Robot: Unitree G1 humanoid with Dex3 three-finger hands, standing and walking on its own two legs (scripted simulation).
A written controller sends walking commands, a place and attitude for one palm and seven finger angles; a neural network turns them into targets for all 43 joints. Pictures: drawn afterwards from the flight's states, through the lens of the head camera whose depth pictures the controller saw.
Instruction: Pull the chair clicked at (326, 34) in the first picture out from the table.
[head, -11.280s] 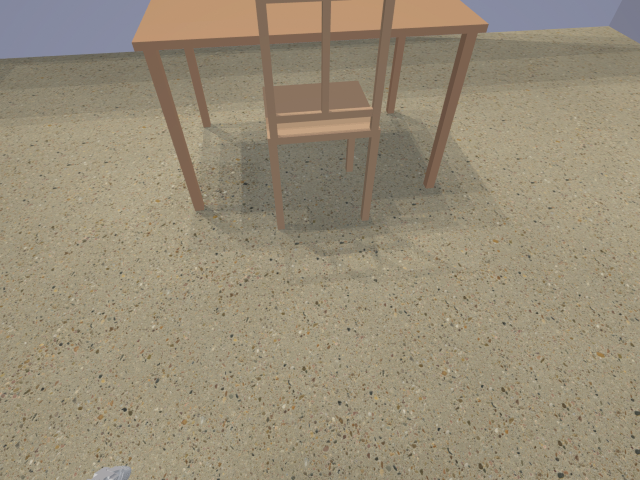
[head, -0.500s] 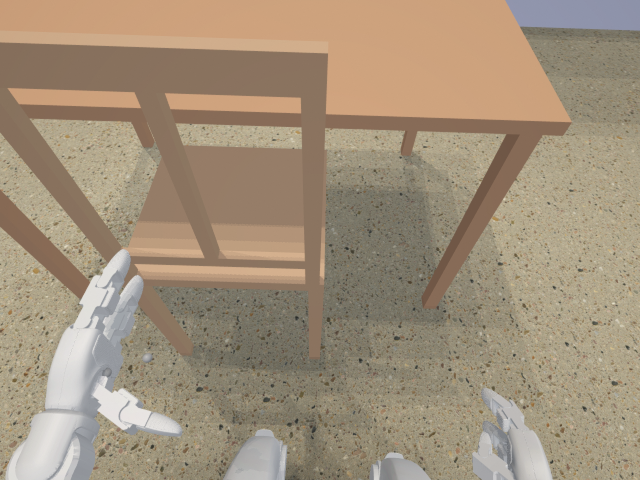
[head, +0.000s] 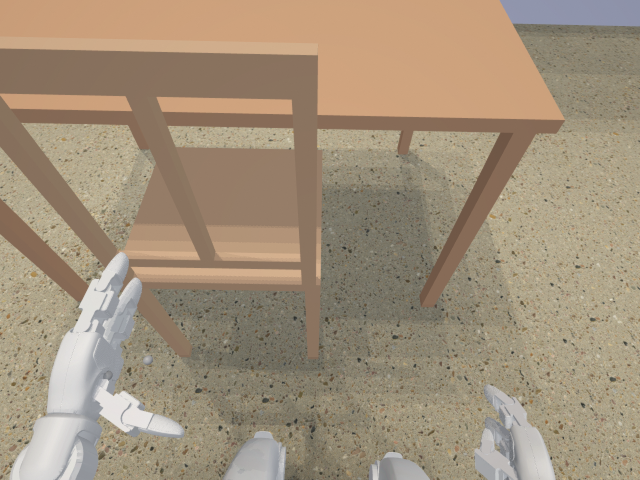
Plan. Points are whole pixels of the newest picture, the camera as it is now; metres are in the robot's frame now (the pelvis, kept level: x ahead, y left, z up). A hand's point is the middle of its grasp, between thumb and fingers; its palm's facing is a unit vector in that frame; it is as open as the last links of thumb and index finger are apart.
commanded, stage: aim the fingers beside a spindle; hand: left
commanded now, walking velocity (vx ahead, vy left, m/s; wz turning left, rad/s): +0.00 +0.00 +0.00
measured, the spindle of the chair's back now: (182, 193) +0.49 +0.23 +0.03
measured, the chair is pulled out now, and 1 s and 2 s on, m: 0.00 0.00 0.00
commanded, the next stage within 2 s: none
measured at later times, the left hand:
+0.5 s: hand (158, 340) +0.27 +0.21 +0.03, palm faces +0.03 -1.00 -0.06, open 16.9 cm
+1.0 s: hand (175, 311) +0.31 +0.20 +0.01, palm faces +0.02 -1.00 -0.06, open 16.9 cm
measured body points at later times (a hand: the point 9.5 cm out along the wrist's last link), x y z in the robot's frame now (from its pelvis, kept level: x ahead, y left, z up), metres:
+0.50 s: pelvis +0.00 +0.00 -0.01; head +0.08 +0.01 +0.43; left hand +0.26 +0.26 +0.04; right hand +0.17 -0.25 -0.10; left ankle +0.04 +0.13 -0.65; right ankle +0.00 -0.12 -0.65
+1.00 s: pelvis +0.00 +0.00 -0.02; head +0.09 +0.01 +0.42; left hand +0.31 +0.26 +0.02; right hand +0.15 -0.25 -0.12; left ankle +0.04 +0.13 -0.65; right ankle +0.00 -0.12 -0.65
